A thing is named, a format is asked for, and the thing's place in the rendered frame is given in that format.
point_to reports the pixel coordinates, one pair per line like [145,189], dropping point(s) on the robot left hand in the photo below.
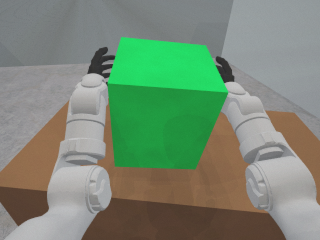
[96,66]

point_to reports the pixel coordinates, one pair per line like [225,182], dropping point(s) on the pedestal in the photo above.
[206,203]

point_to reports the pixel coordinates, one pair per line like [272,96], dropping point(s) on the carton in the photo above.
[164,100]

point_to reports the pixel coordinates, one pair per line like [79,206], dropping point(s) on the right robot forearm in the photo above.
[257,136]

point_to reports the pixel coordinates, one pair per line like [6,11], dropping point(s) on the left robot upper arm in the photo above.
[75,195]

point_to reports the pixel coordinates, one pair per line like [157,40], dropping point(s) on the left robot forearm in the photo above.
[86,117]

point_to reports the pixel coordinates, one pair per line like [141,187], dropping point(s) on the robot right hand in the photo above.
[225,71]

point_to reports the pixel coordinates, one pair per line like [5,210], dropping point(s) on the right robot upper arm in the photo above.
[284,188]

